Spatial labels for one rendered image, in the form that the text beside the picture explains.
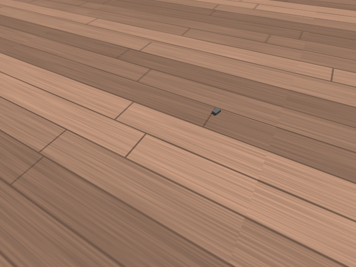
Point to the small box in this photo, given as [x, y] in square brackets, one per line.
[216, 111]

